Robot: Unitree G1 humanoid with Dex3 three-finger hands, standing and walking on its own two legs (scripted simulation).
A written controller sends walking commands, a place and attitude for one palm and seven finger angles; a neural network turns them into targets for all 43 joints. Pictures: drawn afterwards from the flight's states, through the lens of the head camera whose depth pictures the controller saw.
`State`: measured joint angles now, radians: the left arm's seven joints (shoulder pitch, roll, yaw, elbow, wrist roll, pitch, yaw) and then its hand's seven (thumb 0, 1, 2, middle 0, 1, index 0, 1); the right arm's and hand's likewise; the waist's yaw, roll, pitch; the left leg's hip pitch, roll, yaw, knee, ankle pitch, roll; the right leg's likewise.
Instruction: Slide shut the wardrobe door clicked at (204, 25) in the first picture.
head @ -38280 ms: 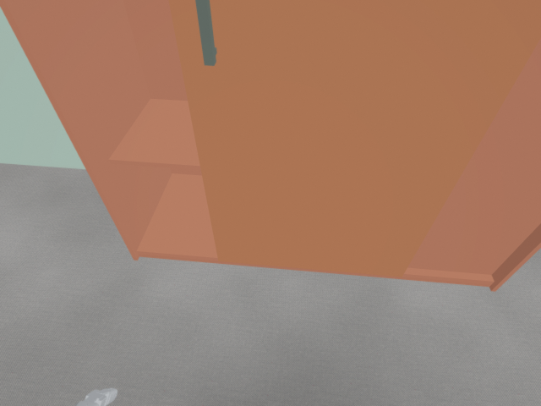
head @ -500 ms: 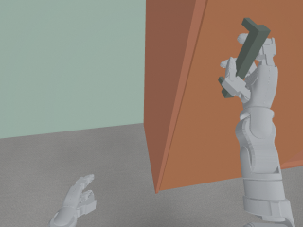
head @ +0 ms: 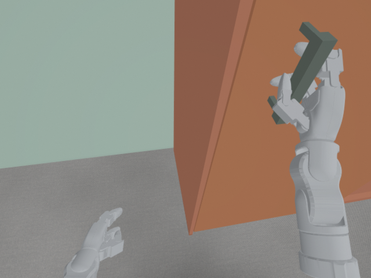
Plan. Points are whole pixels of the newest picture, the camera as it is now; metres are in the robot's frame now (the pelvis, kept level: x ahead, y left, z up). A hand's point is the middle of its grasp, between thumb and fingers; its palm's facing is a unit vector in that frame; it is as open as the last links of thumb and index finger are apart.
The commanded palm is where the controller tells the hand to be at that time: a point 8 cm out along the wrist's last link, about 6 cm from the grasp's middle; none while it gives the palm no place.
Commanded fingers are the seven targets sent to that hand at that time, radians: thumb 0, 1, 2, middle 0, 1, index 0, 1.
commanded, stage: step sideways, sliding the door along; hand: right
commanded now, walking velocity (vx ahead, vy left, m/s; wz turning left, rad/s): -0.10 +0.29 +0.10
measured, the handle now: (292, 77) +0.38 -0.18 +0.25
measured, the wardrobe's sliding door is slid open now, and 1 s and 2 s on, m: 0.00 0.00 0.00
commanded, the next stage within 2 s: stop walking and hold the door there in 0.26 s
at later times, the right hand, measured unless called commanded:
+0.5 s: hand (283, 100) +0.35 -0.16 +0.23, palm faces +0.29 +0.94 -0.18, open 7.1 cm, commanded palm +0.32 -0.19 +0.22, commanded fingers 0.00 -0.90 -0.90 0.45 1.40 0.45 1.40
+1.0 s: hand (286, 100) +0.34 -0.16 +0.24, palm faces +0.21 +0.96 -0.15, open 6.8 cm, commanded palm +0.31 -0.20 +0.22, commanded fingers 0.00 -0.90 -0.90 0.45 1.40 0.45 1.40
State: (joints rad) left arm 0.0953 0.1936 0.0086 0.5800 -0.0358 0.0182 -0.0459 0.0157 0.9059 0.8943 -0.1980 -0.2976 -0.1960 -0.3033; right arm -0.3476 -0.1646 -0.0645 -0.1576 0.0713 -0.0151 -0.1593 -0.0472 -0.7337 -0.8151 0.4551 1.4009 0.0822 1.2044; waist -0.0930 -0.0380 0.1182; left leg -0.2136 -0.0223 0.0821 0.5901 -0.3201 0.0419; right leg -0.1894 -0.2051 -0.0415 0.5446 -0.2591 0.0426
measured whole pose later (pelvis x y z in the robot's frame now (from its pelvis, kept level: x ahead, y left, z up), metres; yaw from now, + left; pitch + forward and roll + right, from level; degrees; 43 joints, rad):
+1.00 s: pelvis -0.02 +0.00 +0.01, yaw +9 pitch -2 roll -1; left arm 0.22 0.27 -0.01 0.68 -0.03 -0.03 0.08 0.02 0.91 0.89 -0.20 -0.30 -0.19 -0.30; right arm -0.19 -0.34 -0.27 0.05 0.10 -0.03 -0.15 -0.06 -0.68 -0.75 0.46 1.40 0.18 1.31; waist 0.05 -0.04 -0.06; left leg -0.25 -0.03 -0.07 0.40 -0.11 0.01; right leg -0.14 -0.10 -0.09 0.40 -0.21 0.03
